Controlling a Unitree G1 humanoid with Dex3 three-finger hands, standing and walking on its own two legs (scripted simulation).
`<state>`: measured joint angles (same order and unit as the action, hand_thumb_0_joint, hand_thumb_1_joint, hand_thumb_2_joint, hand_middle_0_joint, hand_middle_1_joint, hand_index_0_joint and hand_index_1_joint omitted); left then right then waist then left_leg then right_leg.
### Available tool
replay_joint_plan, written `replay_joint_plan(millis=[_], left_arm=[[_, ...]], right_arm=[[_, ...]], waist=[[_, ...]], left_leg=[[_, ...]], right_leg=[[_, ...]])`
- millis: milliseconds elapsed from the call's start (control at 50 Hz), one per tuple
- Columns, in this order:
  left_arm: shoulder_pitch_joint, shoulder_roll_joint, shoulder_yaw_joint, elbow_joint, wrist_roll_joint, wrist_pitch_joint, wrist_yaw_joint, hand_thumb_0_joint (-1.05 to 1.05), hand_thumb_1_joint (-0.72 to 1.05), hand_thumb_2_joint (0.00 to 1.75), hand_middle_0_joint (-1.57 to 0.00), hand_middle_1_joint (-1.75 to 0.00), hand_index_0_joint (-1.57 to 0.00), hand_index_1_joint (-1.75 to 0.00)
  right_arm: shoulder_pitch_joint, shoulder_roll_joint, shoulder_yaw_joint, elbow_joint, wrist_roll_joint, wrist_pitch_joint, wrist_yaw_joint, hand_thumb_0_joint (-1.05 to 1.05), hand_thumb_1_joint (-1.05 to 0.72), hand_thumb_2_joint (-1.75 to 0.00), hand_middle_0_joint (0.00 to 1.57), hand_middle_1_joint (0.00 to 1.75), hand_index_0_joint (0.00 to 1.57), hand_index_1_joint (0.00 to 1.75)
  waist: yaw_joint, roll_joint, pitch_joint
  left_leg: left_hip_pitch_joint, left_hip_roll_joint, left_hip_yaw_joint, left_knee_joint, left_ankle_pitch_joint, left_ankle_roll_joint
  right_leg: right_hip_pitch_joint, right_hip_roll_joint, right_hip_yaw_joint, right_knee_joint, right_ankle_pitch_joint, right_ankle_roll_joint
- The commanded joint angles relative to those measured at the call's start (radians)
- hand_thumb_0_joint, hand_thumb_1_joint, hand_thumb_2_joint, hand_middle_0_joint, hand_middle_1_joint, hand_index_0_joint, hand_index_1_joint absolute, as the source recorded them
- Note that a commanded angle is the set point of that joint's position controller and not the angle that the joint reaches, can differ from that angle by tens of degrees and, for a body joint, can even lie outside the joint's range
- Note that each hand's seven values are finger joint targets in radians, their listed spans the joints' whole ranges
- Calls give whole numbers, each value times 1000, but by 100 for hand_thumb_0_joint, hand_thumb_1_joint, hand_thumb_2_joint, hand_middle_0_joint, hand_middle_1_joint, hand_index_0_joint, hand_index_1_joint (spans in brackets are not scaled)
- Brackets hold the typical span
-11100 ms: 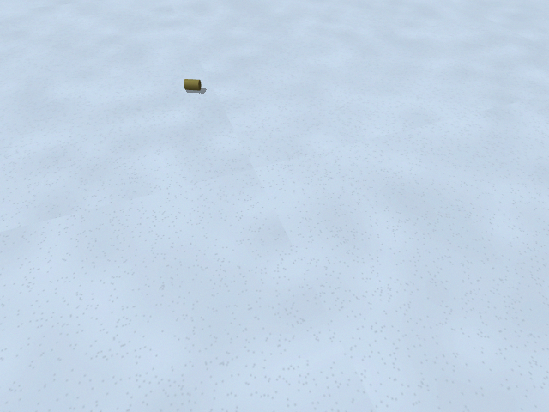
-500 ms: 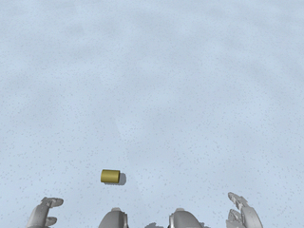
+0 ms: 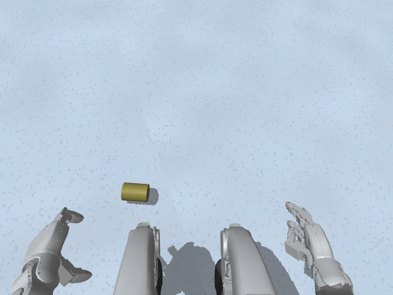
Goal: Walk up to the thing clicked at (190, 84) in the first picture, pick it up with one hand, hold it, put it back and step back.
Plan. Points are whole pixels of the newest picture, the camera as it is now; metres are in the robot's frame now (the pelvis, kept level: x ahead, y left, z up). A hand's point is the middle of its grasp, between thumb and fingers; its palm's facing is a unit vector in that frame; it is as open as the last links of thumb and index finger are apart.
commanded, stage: rise first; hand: left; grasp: from above
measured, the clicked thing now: (135, 192) +0.43 +0.21 -0.55
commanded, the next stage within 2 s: none
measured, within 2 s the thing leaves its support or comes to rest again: neither
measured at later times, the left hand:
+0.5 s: hand (100, 213) +0.31 +0.26 -0.31, palm faces -0.50 -0.25 -0.83, open 13.9 cm
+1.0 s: hand (109, 202) +0.36 +0.26 -0.38, palm faces -0.48 -0.06 -0.87, open 14.0 cm
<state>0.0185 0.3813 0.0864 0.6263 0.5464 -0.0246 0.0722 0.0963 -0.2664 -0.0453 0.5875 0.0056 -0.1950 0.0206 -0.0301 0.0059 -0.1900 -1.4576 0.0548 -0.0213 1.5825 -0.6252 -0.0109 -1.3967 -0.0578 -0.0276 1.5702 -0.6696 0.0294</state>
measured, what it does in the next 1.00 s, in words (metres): lowers itself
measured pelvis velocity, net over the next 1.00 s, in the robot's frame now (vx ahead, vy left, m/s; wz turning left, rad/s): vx -0.06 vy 0.00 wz -0.09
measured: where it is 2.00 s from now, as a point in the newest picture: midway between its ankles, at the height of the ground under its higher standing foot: outside the picture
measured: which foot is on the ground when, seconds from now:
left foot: down 0.00-1.00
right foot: down 0.00-1.00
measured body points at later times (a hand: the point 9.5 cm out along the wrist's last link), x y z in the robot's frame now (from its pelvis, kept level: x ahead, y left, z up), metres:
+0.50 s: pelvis -0.06 +0.00 -0.16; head +0.15 +0.01 +0.23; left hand +0.33 +0.27 -0.27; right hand +0.04 -0.28 -0.30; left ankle +0.05 +0.12 -0.55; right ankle +0.03 -0.14 -0.55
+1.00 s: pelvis -0.06 +0.00 -0.22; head +0.15 +0.04 +0.17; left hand +0.38 +0.26 -0.33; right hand +0.01 -0.28 -0.34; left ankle +0.05 +0.12 -0.55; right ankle +0.03 -0.14 -0.55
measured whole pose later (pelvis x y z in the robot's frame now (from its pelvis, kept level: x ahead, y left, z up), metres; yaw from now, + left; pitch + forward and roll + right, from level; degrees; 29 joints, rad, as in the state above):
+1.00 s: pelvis -0.06 +0.00 -0.22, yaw -5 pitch +32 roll -6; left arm -0.72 0.62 0.07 1.21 1.19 -0.27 0.32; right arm 0.11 -0.26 -0.04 0.77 -0.10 -0.04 0.11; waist -0.12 -0.01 -0.09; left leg -2.24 0.06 -0.12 2.29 -0.63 0.00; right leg -2.14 -0.02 -0.04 2.25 -0.68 0.04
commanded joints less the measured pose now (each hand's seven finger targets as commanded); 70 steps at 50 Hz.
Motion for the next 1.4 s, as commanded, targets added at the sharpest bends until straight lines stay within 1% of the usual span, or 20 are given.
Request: replay_joint_plan(millis=[0,60,160,220,340,380,420,620,660,720,820,840,940,960,1040,1060,1160,1220,1320,1380], left_arm=[[-131,237,88,-85,98,-79,70,0,-50,94,-17,-99,-16,-99],[-231,242,70,-34,152,-93,92,0,-53,98,-14,-99,-13,-100],[-383,307,86,12,226,-118,116,0,-50,97,-16,-94,-14,-95],[-515,343,82,48,267,-134,122,0,-50,97,-15,-94,-14,-95],[-628,397,80,196,334,-174,130,0,-52,101,-12,-97,-11,-98],[-713,443,86,156,361,-195,140,0,-53,102,-9,-99,-9,-100],[-717,410,60,254,385,-203,148,0,-54,104,-8,-98,-8,-99],[-868,482,64,336,522,-240,231,0,-53,103,-10,-93,-9,-95],[-871,448,45,376,544,-238,240,0,-53,103,-9,-94,-8,-95],[-904,459,38,401,573,-235,254,0,-53,102,-9,-94,-8,-94],[-960,491,44,442,603,-238,271,0,-51,100,-9,-94,-9,-94],[-957,466,28,450,605,-239,272,0,-51,100,-9,-94,-9,-94],[-1009,520,48,458,637,-252,284,0,-49,97,-10,-95,-11,-94],[-1012,496,33,474,640,-255,286,0,-49,97,-10,-95,-11,-94],[-1028,523,42,509,660,-272,299,0,-46,94,-12,-94,-13,-93],[-1037,495,19,505,665,-277,298,0,-46,94,-12,-94,-13,-92],[-1048,527,37,519,686,-287,318,0,-45,93,-12,-94,-14,-92],[-1071,545,42,516,704,-293,332,0,-45,93,-13,-94,-14,-92],[-1082,527,25,538,714,-294,349,0,-45,93,-13,-94,-14,-92],[-1074,536,32,532,726,-295,361,0,-47,94,-12,-94,-13,-92]], right_arm=[[48,-173,-81,-65,3,-28,-2,0,-92,-91,20,30,20,30],[52,-174,-86,-35,-3,-16,5,0,-91,-91,20,30,20,30],[70,-185,-99,3,-16,7,13,0,-91,-91,20,30,20,30],[92,-183,-101,24,-19,21,13,0,-92,-91,20,30,20,30],[128,-177,-94,66,-33,57,21,0,-90,-91,20,30,20,30],[126,-186,-98,59,-34,69,22,0,-90,-91,20,30,20,30],[132,-179,-84,73,-39,81,26,0,-90,-90,20,30,20,30],[168,-206,-76,120,-69,128,45,0,-90,-91,20,30,20,30],[183,-203,-71,135,-78,133,51,0,-90,-90,20,30,20,30],[185,-210,-73,147,-86,137,56,0,-90,-90,20,30,20,30],[181,-212,-68,149,-97,143,64,0,-90,-90,20,30,20,30],[163,-212,-69,137,-101,141,66,0,-90,-90,20,30,20,30],[187,-211,-62,161,-112,146,72,0,-90,-90,20,30,20,30],[185,-211,-60,151,-116,146,74,0,-90,-90,20,30,20,30],[185,-211,-55,161,-127,150,77,0,-90,-90,20,30,20,30],[180,-210,-57,157,-129,148,79,0,-90,-90,20,30,20,30],[168,-214,-52,156,-133,150,80,0,-90,-90,20,30,20,30],[187,-214,-49,172,-140,154,81,0,-90,-90,20,30,20,30],[167,-220,-46,165,-143,152,80,0,-90,-90,20,30,20,30],[170,-221,-45,168,-146,151,82,0,-90,-90,20,30,20,30]], waist=[[13,91,-453],[6,88,-490],[15,69,-602],[0,59,-599],[-12,11,-560],[-5,36,-580],[-34,42,-509],[-45,156,-535],[-60,161,-524],[-65,199,-528],[-78,178,-491],[-81,175,-476],[-83,179,-531],[-99,160,-530],[-100,146,-509],[-101,160,-515],[-93,182,-514],[-105,185,-536],[-111,196,-496],[-110,202,-512]], left_leg=[[272,-33,-23,-68,307,15],[187,-32,-20,10,285,17],[91,-33,1,132,242,25],[4,-33,6,183,178,29],[-156,-40,13,258,49,42],[-170,-41,14,275,25,41],[-194,-40,-3,281,-36,40],[-170,-31,-26,354,30,29],[-174,-30,-30,366,46,27],[-161,-27,-41,379,42,23],[-224,-30,-41,405,-9,27],[-235,-31,-40,409,-14,28],[-246,-34,-16,474,66,32],[-256,-35,-13,487,85,35],[-308,-38,-5,511,54,40],[-298,-38,-5,514,58,38],[-302,-38,-11,521,32,36],[-302,-38,-10,541,79,36],[-315,-36,-16,538,20,34],[-303,-35,-23,545,42,33]], right_leg=[[-5,56,-13,-40,298,-53],[-69,57,-16,20,285,-53],[-113,61,-14,92,255,-51],[-150,64,-20,124,208,-51],[-207,73,-25,163,68,-50],[-230,77,-24,176,34,-53],[-307,79,-42,202,-16,-56],[-452,81,-84,337,73,-69],[-469,80,-92,357,93,-68],[-504,78,-101,388,94,-68],[-536,79,-104,403,51,-68],[-541,77,-105,408,48,-66],[-513,83,-97,424,118,-64],[-501,84,-98,426,137,-62],[-509,86,-96,431,103,-60],[-517,85,-98,441,108,-61],[-545,89,-106,461,79,-65],[-535,92,-110,478,130,-64],[-588,90,-113,486,71,-66],[-589,89,-118,503,93,-65]])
